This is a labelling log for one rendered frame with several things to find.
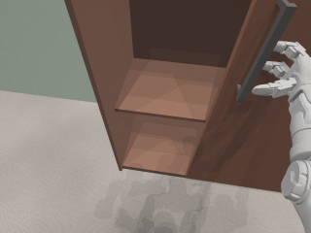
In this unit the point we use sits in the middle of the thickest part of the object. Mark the robot right forearm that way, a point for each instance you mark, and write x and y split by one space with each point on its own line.
300 127

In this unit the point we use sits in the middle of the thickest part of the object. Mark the robot right upper arm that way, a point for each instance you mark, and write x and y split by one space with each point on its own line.
296 187

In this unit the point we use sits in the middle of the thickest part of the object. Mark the wardrobe door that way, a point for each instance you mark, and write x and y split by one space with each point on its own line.
248 144

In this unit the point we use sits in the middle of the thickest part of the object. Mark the handle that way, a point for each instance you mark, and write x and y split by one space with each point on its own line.
274 35

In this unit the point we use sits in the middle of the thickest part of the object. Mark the right robot hand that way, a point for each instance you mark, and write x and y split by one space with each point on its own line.
299 74

